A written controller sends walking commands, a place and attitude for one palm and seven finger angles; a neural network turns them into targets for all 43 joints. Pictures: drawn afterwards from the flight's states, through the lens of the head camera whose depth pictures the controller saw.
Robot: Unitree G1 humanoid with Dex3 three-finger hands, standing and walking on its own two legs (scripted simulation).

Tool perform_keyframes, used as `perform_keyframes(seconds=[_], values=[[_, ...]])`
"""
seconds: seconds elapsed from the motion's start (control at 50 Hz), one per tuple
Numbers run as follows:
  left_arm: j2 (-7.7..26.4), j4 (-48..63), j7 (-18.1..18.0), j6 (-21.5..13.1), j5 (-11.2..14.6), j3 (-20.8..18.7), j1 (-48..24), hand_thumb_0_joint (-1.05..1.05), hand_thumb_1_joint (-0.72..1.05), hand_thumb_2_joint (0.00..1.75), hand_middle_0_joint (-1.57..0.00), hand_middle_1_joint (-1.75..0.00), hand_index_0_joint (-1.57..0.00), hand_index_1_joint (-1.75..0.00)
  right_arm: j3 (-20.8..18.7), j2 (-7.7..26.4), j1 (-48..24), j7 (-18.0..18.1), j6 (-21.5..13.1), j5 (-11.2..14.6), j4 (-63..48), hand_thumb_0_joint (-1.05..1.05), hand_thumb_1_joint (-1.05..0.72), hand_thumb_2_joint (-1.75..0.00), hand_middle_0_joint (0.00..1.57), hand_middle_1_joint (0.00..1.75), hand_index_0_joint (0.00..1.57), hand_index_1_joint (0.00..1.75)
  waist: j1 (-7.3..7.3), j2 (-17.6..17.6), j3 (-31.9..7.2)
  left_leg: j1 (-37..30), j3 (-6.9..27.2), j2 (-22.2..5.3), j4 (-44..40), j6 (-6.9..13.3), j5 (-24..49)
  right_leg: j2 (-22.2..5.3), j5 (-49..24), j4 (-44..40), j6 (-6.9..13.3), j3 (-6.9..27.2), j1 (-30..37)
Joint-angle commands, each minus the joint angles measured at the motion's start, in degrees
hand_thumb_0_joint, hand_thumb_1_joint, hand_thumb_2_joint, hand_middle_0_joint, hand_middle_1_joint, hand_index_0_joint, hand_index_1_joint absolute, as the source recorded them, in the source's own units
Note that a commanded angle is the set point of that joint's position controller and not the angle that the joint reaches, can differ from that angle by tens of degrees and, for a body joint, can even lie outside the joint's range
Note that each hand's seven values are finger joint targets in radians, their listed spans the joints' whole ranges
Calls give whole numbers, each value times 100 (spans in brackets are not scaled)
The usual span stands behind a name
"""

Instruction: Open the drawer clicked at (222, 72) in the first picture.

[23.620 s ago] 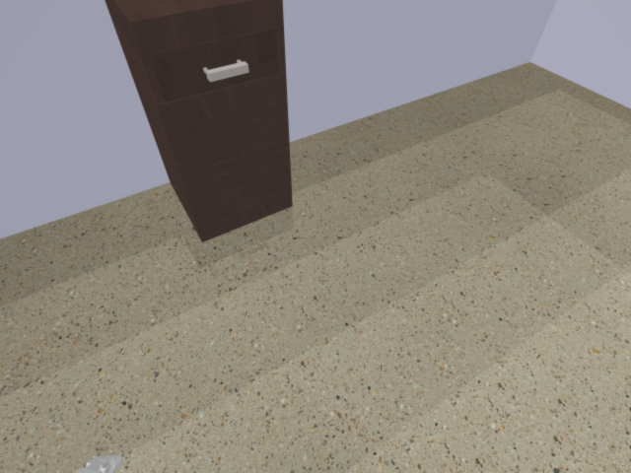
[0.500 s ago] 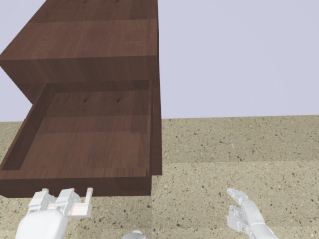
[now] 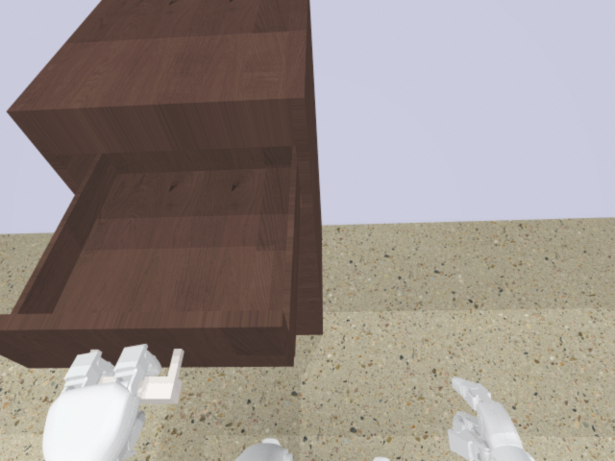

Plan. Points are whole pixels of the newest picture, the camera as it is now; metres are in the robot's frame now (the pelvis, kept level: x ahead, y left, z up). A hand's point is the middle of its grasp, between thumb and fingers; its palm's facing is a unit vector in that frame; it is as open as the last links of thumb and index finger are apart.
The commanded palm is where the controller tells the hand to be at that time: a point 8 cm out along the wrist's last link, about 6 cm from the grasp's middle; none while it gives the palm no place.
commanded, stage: open the thumb to release the handle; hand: left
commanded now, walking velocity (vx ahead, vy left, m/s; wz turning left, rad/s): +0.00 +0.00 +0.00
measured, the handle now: (130, 373) +0.22 +0.25 +0.01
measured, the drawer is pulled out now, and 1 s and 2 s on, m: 0.30 0.30 0.30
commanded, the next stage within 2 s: lift the hand off the handle in 0.20 s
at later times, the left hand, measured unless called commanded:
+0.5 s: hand (126, 421) +0.17 +0.24 -0.01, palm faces -0.02 -0.07 -1.00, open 13.8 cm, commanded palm +0.16 +0.23 +0.04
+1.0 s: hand (115, 410) +0.17 +0.24 +0.03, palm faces -0.03 -0.10 -0.99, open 13.1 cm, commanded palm +0.17 +0.24 +0.10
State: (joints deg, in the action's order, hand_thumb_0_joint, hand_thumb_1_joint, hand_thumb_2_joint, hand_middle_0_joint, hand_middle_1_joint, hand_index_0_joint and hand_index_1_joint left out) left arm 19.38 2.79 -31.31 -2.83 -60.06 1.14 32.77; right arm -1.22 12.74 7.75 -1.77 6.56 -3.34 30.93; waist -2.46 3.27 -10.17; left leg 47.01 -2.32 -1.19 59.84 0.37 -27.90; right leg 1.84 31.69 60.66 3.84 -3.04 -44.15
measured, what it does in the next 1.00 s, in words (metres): stands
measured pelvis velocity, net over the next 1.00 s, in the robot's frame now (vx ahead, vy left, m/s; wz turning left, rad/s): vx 0.00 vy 0.00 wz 0.01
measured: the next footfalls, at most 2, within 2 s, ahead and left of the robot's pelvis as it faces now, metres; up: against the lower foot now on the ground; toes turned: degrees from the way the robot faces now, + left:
none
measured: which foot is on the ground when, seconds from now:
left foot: down 0.00-1.00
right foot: down 0.00-1.00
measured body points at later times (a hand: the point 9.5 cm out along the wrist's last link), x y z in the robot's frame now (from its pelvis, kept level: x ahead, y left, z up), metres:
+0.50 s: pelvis -0.01 +0.00 +0.01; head +0.04 -0.03 +0.45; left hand +0.17 +0.24 +0.05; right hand +0.19 -0.24 -0.10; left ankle +0.01 +0.12 -0.67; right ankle -0.02 -0.08 -0.67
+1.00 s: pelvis +0.00 +0.00 +0.03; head +0.03 -0.03 +0.47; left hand +0.17 +0.24 +0.08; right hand +0.20 -0.22 -0.08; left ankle +0.01 +0.12 -0.67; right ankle -0.02 -0.08 -0.67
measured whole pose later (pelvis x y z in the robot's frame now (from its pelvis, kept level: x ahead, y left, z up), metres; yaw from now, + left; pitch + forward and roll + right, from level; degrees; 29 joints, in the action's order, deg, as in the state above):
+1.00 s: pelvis +0.00 +0.00 +0.03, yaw +1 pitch +10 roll +0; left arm 21.3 0.7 -25.8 -2.8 -58.2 2.9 27.1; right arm -1.2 13.7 8.2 0.2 2.9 -2.6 32.6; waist -3.0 4.0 -7.3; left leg 37.4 -1.5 -0.8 50.6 0.2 -23.4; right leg 1.9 27.1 50.9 3.8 -3.6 -34.2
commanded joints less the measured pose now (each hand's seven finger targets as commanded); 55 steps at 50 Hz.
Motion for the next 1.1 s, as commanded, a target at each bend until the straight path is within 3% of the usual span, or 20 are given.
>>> perform_keyframes(seconds=[0.0, 0.08, 0.14, 0.18, 0.26, 0.3, 0.36, 0.48, 0.5, 0.56, 0.64, 0.68, 0.74, 0.84, 0.88, 0.94, 0.98, 1.0, 1.06, 1.08], values=[[804, 708, -121, 124, 54, -569, 379, 0, -22, 42, -32, -123, -32, -123, -180, 594, -538, 110, -319, 74, -955, 0, -90, -90, 20, 30, 20, 30, -42, -336, -744, -1184, 153, 266, -730, 216, 1339, -11, -2311, -1320, -115, 378, 615], [891, 696, -48, 28, 21, -594, 102, 0, -50, 30, -30, -120, -30, -120, -139, 613, -544, 77, -334, 38, -931, 0, -90, -90, 20, 30, 20, 30, -44, -286, -777, -1315, 144, 268, -780, 205, 1310, -32, -2158, -1413, -102, 470, 531], [781, 614, -23, -48, 13, -497, 173, 0, -50, 30, -30, -120, -30, -120, -169, 599, -545, 68, -348, 52, -944, 0, -90, -90, 20, 30, 20, 30, -40, -158, -550, -1257, 157, 267, -813, 209, 1237, -23, -2094, -1466, -91, 431, 548], [902, 604, -28, -94, 11, -619, 63, 0, -50, 30, -30, -120, -30, -120, -156, 620, -550, 44, -351, 21, -922, 0, -90, -90, 20, 30, 20, 30, -47, -296, -739, -1272, 143, 272, -778, 205, 1291, -46, -2173, -1453, -99, 509, 566], [898, 532, -59, -136, 13, -652, -31, 0, -50, 30, -30, -120, -30, -120, -195, 627, -537, 55, -373, 46, -913, 0, -90, -90, 20, 30, 20, 30, -14, -221, -673, -1195, 159, 275, -788, 213, 1250, -44, -2184, -1469, -87, 503, 614], [709, 370, -85, -162, -56, -461, -204, 0, -50, 30, -30, -120, -30, -120, -232, 622, -500, 52, -390, 24, -852, 0, -90, -90, 20, 30, 20, 30, 51, -270, -623, -1155, 174, 265, -711, 219, 1240, -33, -2226, -1407, -99, 481, 457], [785, 488, -134, -141, -75, -479, -524, 0, -50, 30, -30, -120, -30, -120, -239, 651, -501, 63, -405, 10, -856, 0, -90, -90, 20, 30, 20, 30, 72, -170, -803, -1237, 172, 261, -724, 213, 1231, -47, -2112, -1405, -89, 470, 433], [908, 354, -150, -30, -98, -552, -899, 0, -50, 30, -30, -120, -30, -120, -234, 656, -483, 132, -402, 16, -756, 0, -90, -90, 20, 30, 20, 30, 61, -406, -1062, -1260, 153, 267, -727, 212, 1283, -58, -2243, -1417, -133, 514, 572], [774, 306, -142, -8, -101, -411, -874, 0, -50, 30, -30, -120, -30, -120, -255, 637, -480, 154, -416, 49, -751, 0, -90, -90, 20, 30, 20, 30, 95, -257, -905, -1284, 161, 267, -766, 221, 1283, -40, -2302, -1442, -115, 490, 574], [810, 145, -97, 62, -51, -410, -1181, 0, -50, 30, -30, -120, -30, -120, -226, 653, -469, 191, -426, 67, -696, 0, -90, -90, 20, 30, 20, 30, 184, -548, -785, -1178, 180, 242, -818, 227, 1124, -56, -2077, -1549, -152, 460, 572], [907, 571, -76, 61, -18, -416, -1269, 0, -50, 30, -30, -120, -30, -120, -228, 611, -489, 228, -458, 97, -740, 0, -90, -90, 20, 30, 20, 30, 95, -138, -977, -1539, 150, 270, -955, 233, 1198, -57, -2008, -1680, -132, 499, 749], [1116, 784, -43, 80, 45, -558, -1536, 0, -50, 30, -30, -120, -30, -120, -180, 616, -512, 248, -464, 92, -724, 0, -90, -90, 20, 30, 20, 30, 101, -165, -1078, -1686, 155, 256, -1022, 230, 1202, -72, -1883, -1756, -151, 487, 759], [1052, 899, 37, -12, 129, -501, -1498, 0, -50, 30, -30, -120, -30, -120, -175, 582, -549, 310, -540, 119, -725, 0, -90, -90, 20, 30, 20, 30, 118, -91, -793, -1784, 174, 253, -1151, 238, 1189, -68, -1844, -1898, -142, 470, 827], [1005, 1277, 91, -156, 209, -452, -1504, 0, -50, 30, -30, -120, -30, -120, -178, 565, -563, 282, -659, 106, -742, 0, -90, -90, 20, 30, 20, 30, 89, 90, -792, -2147, 178, 225, -1309, 234, 1338, -66, -1807, -2011, -116, 406, 845], [1112, 1445, 97, -148, 212, -560, -1507, 0, -50, 30, -30, -120, -30, -120, -160, 577, -559, 239, -665, 80, -755, 0, -90, -90, 20, 30, 20, 30, 73, -52, -966, -2287, 182, 216, -1325, 222, 1467, -74, -1855, -2011, -120, 415, 844], [1031, 1452, 146, -102, 232, -502, -1401, 0, -50, 30, -30, -120, -30, -120, -183, 581, -611, 233, -679, 114, -742, 0, -90, -90, 20, 30, 20, 30, 93, 20, -644, -2294, 188, 193, -1447, 219, 1438, -69, -1910, -2112, -118, 397, 906], [1298, 1548, 186, -53, 234, -760, -1321, 0, -50, 30, -30, -120, -30, -120, -160, 598, -629, 218, -657, 103, -761, 0, -90, -90, 20, 30, 20, 30, -9, -47, -870, -2397, 177, 214, -1472, 206, 1571, -84, -2065, -2145, -118, 485, 1094], [1150, 1594, 215, -32, 279, -634, -1242, 0, -50, 30, -30, -120, -30, -120, -186, 580, -648, 226, -662, 142, -767, 0, -90, -90, 20, 30, 20, 30, 23, 43, -654, -2393, 169, 197, -1541, 210, 1571, -83, -2142, -2171, -115, 446, 1136], [1111, 1814, 318, 11, 367, -592, -1174, 0, -50, 30, -30, -120, -30, -120, -178, 578, -695, 200, -679, 157, -807, 0, -90, -90, 20, 30, 20, 30, 3, 36, -685, -2576, 178, 161, -1648, 204, 1728, -98, -2226, -2236, -108, 417, 1227], [1320, 1944, 333, -13, 363, -770, -1186, 0, -50, 30, -30, -120, -30, -120, -161, 596, -666, 181, -669, 135, -802, 0, -90, -90, 20, 30, 20, 30, -46, -74, -848, -2678, 188, 170, -1635, 200, 1801, -97, -2258, -2253, -116, 462, 1254]])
